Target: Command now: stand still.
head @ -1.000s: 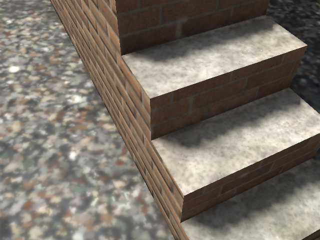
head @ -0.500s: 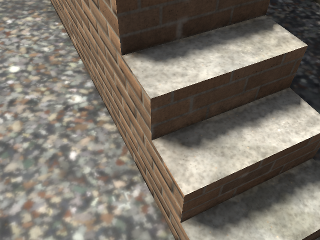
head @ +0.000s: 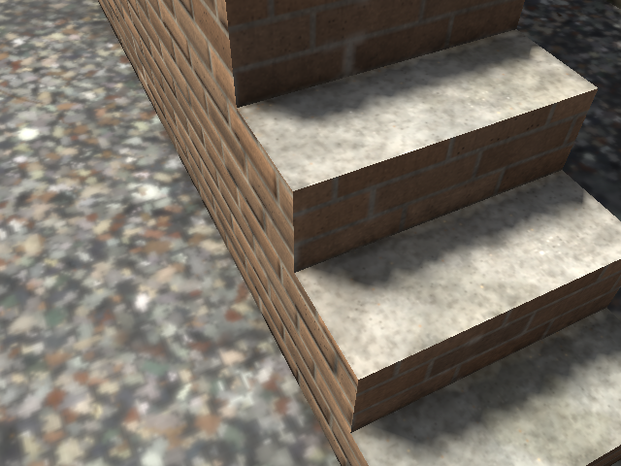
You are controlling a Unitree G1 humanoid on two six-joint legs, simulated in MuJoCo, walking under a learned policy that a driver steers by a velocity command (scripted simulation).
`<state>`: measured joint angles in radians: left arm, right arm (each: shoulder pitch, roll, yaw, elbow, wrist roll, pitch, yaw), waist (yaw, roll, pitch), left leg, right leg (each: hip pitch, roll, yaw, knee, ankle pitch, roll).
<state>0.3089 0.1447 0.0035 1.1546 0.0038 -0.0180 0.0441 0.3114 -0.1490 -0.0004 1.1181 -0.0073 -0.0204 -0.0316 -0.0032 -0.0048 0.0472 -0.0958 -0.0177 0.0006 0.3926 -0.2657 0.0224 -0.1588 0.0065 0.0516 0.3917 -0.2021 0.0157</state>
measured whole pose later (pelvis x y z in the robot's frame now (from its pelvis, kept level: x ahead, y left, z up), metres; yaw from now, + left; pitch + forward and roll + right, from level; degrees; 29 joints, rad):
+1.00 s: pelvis +0.00 +0.00 +0.00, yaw +0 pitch -2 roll +0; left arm 0.32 0.14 0.01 1.15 0.01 -0.01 0.03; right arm 0.33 -0.15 -0.01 1.12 0.00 -0.02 -0.03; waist 0.00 0.00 0.03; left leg -0.11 -0.02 0.00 0.42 -0.34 0.04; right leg -0.18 0.00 0.05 0.44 -0.30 0.01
